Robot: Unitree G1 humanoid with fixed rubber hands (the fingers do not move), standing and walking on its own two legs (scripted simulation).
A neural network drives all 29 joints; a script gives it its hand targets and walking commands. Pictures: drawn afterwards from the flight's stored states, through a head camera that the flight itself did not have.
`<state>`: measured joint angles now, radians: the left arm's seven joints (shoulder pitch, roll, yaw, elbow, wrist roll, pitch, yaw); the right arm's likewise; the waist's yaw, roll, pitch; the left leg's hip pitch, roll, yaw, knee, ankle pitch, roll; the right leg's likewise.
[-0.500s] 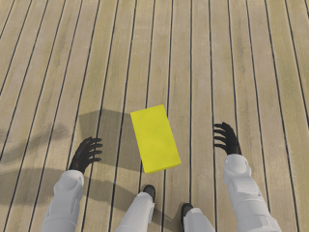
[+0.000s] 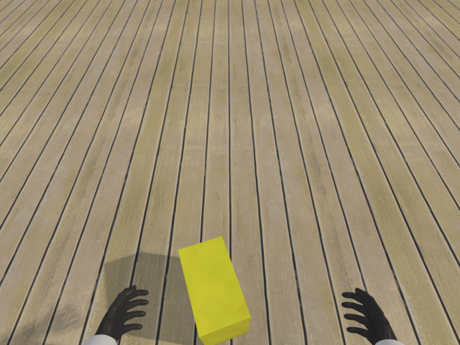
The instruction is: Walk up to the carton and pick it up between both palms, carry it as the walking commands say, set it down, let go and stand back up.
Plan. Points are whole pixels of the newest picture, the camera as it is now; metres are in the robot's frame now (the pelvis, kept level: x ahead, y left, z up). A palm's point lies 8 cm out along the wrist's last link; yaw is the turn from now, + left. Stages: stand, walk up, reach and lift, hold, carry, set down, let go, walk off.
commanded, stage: let go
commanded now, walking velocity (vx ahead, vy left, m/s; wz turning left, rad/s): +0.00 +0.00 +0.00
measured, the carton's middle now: (214, 292) +0.38 +0.11 -0.63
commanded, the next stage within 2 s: stand in 0.46 s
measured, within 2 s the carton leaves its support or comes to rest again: neither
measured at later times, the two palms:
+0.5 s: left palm (103, 337) +0.15 +0.25 -0.08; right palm out of the picture +0.15 -0.24 -0.07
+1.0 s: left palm (73, 340) +0.15 +0.31 -0.11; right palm out of the picture +0.13 -0.27 -0.08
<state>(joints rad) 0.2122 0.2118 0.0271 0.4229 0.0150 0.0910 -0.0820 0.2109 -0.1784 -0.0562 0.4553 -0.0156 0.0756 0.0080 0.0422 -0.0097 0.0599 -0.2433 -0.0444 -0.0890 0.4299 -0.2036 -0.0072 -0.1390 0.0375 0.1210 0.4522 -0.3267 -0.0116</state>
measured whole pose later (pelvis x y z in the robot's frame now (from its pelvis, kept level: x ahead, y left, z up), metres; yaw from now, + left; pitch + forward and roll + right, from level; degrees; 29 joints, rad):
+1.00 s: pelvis +0.02 +0.03 +0.00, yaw -1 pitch +0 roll +0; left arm 0.19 0.37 0.03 0.77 0.03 0.01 0.03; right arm 0.15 -0.31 -0.03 0.84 -0.04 0.01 -0.03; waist 0.00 -0.07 0.02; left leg -0.21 -0.06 -0.06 0.50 -0.27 0.03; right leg -0.07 0.02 0.15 0.43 -0.35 0.02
